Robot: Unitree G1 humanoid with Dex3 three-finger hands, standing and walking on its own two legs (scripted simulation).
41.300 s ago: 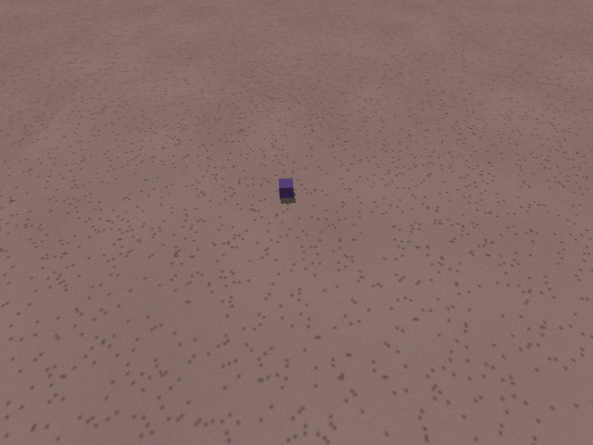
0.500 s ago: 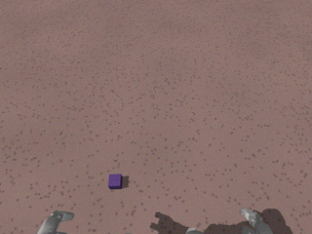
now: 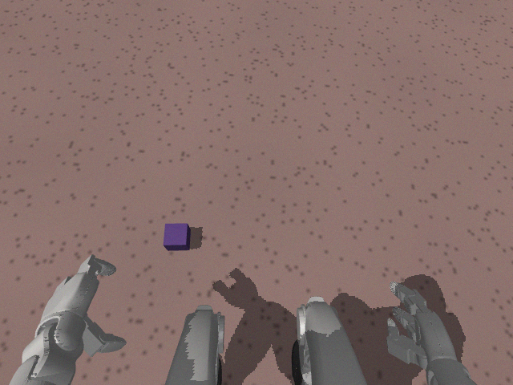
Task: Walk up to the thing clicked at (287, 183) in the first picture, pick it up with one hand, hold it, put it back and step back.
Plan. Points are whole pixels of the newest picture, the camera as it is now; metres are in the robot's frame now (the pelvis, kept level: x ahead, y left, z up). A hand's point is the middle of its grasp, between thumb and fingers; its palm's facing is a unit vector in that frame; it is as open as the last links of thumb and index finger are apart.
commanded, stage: rise first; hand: left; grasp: from above
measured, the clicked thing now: (177, 237) +0.49 +0.24 -0.56
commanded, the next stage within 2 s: approach in 1.86 s
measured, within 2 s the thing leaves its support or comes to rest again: neither
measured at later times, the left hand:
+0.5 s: hand (132, 264) +0.36 +0.28 -0.31, palm faces -0.48 -0.19 -0.86, open 13.6 cm
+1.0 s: hand (142, 247) +0.41 +0.29 -0.38, palm faces -0.47 +0.00 -0.88, open 14.0 cm
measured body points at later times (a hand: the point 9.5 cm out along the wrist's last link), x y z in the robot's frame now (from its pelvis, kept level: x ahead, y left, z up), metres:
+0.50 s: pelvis -0.07 +0.00 -0.17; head +0.15 +0.03 +0.22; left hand +0.38 +0.29 -0.26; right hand +0.01 -0.29 -0.29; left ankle +0.02 +0.13 -0.56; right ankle +0.05 -0.15 -0.56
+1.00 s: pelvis -0.06 +0.02 -0.22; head +0.18 +0.08 +0.16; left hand +0.43 +0.29 -0.33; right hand -0.04 -0.26 -0.32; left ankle +0.02 +0.13 -0.56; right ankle +0.05 -0.15 -0.56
